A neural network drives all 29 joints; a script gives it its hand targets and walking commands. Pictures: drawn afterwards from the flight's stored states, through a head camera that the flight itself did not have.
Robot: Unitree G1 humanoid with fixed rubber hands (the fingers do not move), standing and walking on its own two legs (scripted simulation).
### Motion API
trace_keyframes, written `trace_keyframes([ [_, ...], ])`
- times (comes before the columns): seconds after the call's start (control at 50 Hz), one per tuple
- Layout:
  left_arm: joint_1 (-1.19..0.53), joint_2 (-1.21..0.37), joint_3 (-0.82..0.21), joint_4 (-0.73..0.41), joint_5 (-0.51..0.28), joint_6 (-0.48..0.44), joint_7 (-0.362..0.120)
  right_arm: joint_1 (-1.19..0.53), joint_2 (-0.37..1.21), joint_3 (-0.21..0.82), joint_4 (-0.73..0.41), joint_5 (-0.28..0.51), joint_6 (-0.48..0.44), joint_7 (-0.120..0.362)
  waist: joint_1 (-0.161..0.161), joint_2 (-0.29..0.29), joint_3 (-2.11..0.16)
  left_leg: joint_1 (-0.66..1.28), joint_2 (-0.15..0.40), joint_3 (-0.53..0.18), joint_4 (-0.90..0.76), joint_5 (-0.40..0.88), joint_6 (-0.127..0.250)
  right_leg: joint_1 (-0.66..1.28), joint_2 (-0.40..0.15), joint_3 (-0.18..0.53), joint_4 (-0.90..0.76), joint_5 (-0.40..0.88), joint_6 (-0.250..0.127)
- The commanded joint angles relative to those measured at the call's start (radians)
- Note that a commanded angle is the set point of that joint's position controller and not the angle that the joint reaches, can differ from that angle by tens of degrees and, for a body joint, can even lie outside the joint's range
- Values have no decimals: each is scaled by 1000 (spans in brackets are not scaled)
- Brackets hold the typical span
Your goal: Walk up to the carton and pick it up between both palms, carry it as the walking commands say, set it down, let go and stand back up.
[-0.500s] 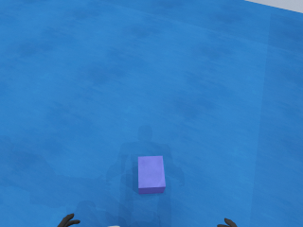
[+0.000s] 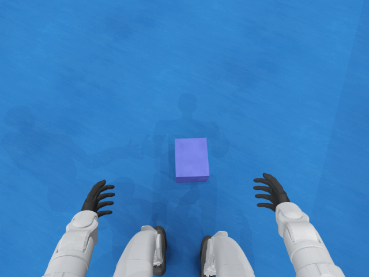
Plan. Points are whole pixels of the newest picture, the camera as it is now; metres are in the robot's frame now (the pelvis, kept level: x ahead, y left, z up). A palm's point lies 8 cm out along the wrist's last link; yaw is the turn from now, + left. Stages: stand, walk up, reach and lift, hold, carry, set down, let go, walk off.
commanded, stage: reach and lift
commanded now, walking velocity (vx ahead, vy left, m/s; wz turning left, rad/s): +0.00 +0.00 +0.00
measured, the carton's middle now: (191, 160) +0.51 -0.02 -0.66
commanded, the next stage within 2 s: none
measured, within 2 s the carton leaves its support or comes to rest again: neither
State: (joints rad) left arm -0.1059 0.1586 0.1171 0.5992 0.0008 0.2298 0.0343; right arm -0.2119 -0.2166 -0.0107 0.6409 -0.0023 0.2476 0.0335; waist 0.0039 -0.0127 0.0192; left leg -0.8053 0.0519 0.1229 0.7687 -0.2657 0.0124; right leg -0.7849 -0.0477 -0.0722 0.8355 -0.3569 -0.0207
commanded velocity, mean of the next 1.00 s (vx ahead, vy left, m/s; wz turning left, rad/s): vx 0.00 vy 0.00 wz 0.00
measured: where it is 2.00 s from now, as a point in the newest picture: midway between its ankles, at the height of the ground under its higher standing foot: (182, 265)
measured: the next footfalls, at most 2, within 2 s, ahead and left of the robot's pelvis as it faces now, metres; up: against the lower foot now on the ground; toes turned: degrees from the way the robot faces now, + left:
none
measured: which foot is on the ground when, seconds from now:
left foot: down 0.00-1.00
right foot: down 0.00-1.00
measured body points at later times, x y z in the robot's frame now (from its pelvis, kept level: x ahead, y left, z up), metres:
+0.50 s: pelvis -0.03 +0.01 -0.03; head +0.23 +0.00 +0.34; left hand +0.38 +0.21 -0.16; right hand +0.40 -0.19 -0.16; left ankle +0.05 +0.12 -0.70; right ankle +0.02 -0.10 -0.70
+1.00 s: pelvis -0.03 +0.00 -0.05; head +0.31 -0.01 +0.25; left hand +0.49 +0.18 -0.19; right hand +0.52 -0.17 -0.18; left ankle +0.05 +0.12 -0.70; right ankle +0.02 -0.10 -0.70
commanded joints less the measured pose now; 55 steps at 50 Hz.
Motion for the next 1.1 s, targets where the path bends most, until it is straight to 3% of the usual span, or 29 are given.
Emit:
trace_keyframes([
  [0.0,-230,43,71,-91,-31,23,17,-264,-144,-152,-62,-53,19,-12,30,-47,-400,176,-62,-119,54,58,1,44,76,91,-36,37,-3],
  [0.02,-329,23,43,-134,-52,23,13,-301,-130,-160,-74,-55,21,-22,-3,-41,-495,220,-75,-115,85,99,-1,48,77,91,-41,78,-6],
  [0.1,-450,55,89,-91,-22,37,31,-484,-111,-123,-27,0,40,-23,70,-19,-552,94,-74,-94,109,122,-8,67,74,119,-28,112,-4],
  [0.12,-407,32,78,5,-9,52,32,-463,-122,-167,1,-30,35,-29,10,-42,-530,101,-82,-115,92,115,-7,15,81,84,-23,131,3],
  [0.14,-439,48,86,-39,-22,33,40,-470,-122,-132,33,-2,31,-31,51,-10,-487,58,-81,-118,90,107,-7,-2,70,102,-25,99,6],
  [0.16,-427,30,92,50,-24,34,52,-483,-133,-154,41,-19,22,-38,16,-93,-588,66,-79,-129,111,130,2,23,84,97,-5,141,7],
  [0.18,-429,13,98,28,-5,24,55,-482,-133,-149,61,-25,18,-36,55,-6,-589,89,-90,-124,123,236,-10,5,82,92,14,236,8],
  [0.22,-528,33,131,-29,-15,-10,63,-570,-163,-176,29,-5,-20,-39,51,-13,-733,102,-89,-132,148,309,-22,17,91,112,31,304,-2],
  [0.24,-647,16,104,-21,-4,-25,75,-629,-146,-176,63,9,-43,-44,11,10,-708,107,-88,-141,154,286,-15,-83,94,90,59,274,5],
  [0.4,-798,-18,133,-33,-49,-45,126,-812,-212,-190,61,51,-74,-37,17,45,-977,168,-85,-169,181,435,-30,-111,102,108,80,361,-9],
  [0.42,-826,-60,83,-40,-86,-56,135,-823,-206,-197,103,23,-88,-27,-28,-12,-894,146,-78,-210,155,464,-28,-222,115,80,91,352,-7],
  [0.5,-1008,-11,177,9,-27,-62,155,-1024,-196,-188,117,51,-118,-10,44,3,-944,135,-80,-182,179,348,-28,-234,96,106,86,263,-8],
  [0.52,-970,-15,193,32,-7,-44,156,-978,-247,-234,126,9,-109,-17,-12,24,-1076,224,-83,-181,176,358,-40,-164,105,80,78,279,-1],
  [0.54,-980,27,204,25,-14,-55,164,-1023,-273,-220,124,23,-97,-26,30,10,-1080,182,-92,-157,201,369,-38,-159,111,106,86,296,-11],
  [0.56,-1077,-36,142,34,-46,-59,163,-1078,-250,-216,212,10,-111,-20,-19,-2,-860,63,-79,-179,151,248,-32,-255,90,106,77,214,-11],
  [0.62,-1103,39,239,40,35,-77,170,-1149,-248,-236,145,3,-126,-22,50,17,-1058,157,-97,-163,178,367,-28,-201,106,113,86,308,-1],
  [0.66,-1087,-9,232,139,14,-79,166,-1119,-212,-219,239,-29,-131,-32,16,-48,-948,18,-101,-152,194,344,-32,-192,100,114,82,311,4],
  [0.72,-1277,53,265,84,43,-106,152,-1286,-213,-233,233,-16,-143,-33,73,14,-999,10,-107,-127,210,345,-36,-208,99,141,96,322,4],
  [0.76,-1303,76,308,100,63,-102,161,-1371,-243,-245,208,-42,-138,-32,62,-50,-1090,70,-105,-145,224,378,-35,-196,104,115,117,331,16],
  [0.78,-1256,23,285,146,75,-101,158,-1270,-242,-279,262,-58,-142,-41,26,12,-1062,32,-105,-128,230,414,-48,-214,105,128,100,373,11],
  [0.8,-1254,11,276,171,78,-109,158,-1369,-211,-258,203,-33,-157,-30,63,-31,-1060,20,-101,-132,227,386,-29,-212,110,102,119,346,19],
  [0.86,-1359,17,293,70,93,-124,155,-1409,-234,-292,180,-81,-160,-36,12,-38,-1130,48,-109,-154,232,489,-29,-203,114,120,128,487,19],
  [0.88,-1297,24,297,67,106,-130,165,-1333,-235,-287,239,-86,-152,-28,63,2,-1192,88,-114,-155,222,572,-45,-194,118,129,129,551,9],
  [0.9,-1359,11,318,119,114,-133,156,-1348,-203,-305,300,-86,-163,-35,31,-8,-1071,27,-109,-169,258,563,-43,-336,117,133,137,539,15],
  [0.96,-1296,2,345,101,126,-135,143,-1383,-183,-277,183,-80,-169,-25,73,-18,-1164,13,-121,-160,278,594,-41,-223,112,129,161,642,21],
  [0.98,-1337,3,309,63,123,-129,149,-1388,-197,-303,103,-104,-168,-29,-4,4,-1290,144,-114,-194,278,725,-28,-250,131,109,161,667,19],
  [1.0,-1336,-3,302,61,142,-135,144,-1382,-203,-296,168,-93,-167,-28,60,86,-1233,182,-113,-195,284,715,-37,-355,118,123,158,589,12],
  [1.02,-1404,-1,300,10,129,-136,155,-1418,-243,-331,154,-120,-166,-18,-12,1,-1284,235,-100,-215,320,686,-39,-409,139,94,173,499,12],
  [1.08,-1401,-44,318,12,131,-133,150,-1447,-188,-260,148,-63,-169,-13,66,1,-1250,62,-106,-153,344,572,-49,-363,121,109,205,512,9],
])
